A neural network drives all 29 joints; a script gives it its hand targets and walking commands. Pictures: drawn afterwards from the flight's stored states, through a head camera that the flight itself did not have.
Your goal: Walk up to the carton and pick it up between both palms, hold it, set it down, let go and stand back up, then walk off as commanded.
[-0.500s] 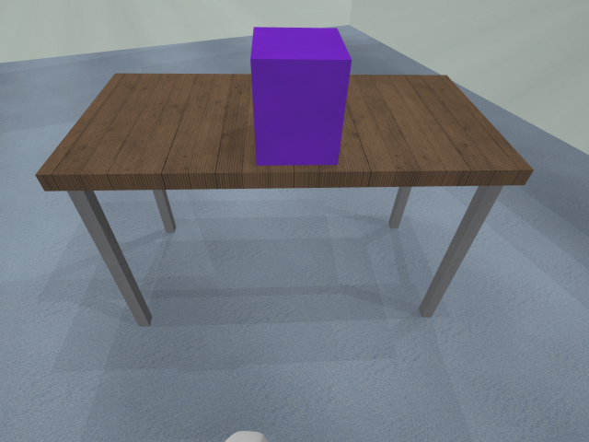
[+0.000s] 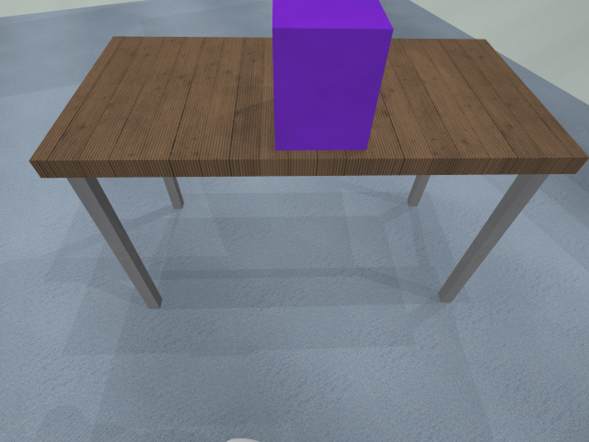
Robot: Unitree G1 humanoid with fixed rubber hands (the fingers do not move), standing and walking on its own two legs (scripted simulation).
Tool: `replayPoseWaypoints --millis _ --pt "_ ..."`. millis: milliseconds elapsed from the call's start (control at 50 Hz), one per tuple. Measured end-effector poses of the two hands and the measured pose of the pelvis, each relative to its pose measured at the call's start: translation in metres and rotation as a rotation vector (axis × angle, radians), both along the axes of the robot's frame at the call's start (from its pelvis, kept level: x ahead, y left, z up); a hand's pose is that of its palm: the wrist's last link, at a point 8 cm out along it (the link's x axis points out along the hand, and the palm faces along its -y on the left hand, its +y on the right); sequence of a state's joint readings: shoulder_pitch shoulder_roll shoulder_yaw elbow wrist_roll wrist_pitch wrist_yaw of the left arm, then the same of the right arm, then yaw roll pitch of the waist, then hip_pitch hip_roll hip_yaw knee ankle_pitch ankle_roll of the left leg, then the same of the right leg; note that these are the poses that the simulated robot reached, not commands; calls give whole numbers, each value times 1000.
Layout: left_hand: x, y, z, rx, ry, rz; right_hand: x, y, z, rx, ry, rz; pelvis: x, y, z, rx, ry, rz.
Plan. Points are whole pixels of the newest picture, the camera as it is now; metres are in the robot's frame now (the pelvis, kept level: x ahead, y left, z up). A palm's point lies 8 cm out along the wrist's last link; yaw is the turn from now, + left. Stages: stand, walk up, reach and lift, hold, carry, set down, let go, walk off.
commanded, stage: walk off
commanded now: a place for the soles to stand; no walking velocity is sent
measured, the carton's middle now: (321, 71) +0.79 +0.02 +0.11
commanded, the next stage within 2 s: none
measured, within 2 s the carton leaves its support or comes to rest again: neither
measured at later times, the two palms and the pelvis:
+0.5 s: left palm (127, 392) +0.20 +0.29 -0.13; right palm (549, 351) +0.29 -0.35 -0.06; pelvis +0.14 -0.03 -0.01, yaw +5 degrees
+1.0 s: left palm (131, 342) +0.27 +0.31 -0.12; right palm (554, 384) +0.25 -0.35 -0.07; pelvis +0.18 -0.02 +0.00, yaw +4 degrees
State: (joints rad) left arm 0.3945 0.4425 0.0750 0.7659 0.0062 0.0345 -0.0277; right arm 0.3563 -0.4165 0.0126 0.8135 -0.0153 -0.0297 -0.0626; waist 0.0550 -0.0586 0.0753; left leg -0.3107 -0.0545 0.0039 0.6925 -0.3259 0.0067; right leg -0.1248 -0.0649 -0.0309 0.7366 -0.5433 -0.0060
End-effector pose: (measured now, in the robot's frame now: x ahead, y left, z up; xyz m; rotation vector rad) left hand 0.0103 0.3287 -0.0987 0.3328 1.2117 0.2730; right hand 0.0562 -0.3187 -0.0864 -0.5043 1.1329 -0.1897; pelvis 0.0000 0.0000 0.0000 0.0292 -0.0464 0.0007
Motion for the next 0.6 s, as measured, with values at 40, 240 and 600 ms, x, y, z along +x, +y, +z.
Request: replayPoseWaypoints --millis 40,240,600 --pt "7 2 -13 -31 32 24 16 18 -1 13 -35 0 9 5 -2 12 -2 -6" --pt "135 -28 -23 -172 -145 -48 67 27 42 -52 -50 -30 62 -2 17 -62 -14 24" --pt "178 -29 -28 -29 -50 68 275 -3 12 -20 -163 134 145 -21 -10 -80 31 100"
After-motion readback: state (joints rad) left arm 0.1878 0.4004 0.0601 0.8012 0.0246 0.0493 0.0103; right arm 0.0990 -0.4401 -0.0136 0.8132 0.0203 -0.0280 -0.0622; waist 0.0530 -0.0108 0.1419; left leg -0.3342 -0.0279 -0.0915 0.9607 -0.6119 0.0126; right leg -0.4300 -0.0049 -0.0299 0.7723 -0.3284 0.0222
